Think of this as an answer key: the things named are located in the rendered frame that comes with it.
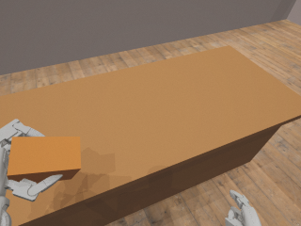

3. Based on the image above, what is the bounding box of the left robot hand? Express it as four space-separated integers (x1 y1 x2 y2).
0 119 63 202

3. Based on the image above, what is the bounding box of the right robot hand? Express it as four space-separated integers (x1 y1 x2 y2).
225 189 261 226

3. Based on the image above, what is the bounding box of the table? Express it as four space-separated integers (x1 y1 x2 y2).
0 45 301 226

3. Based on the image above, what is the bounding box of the left robot forearm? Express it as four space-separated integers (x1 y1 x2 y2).
0 196 12 226

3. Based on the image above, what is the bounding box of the sponge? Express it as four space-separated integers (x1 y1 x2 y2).
7 137 81 184

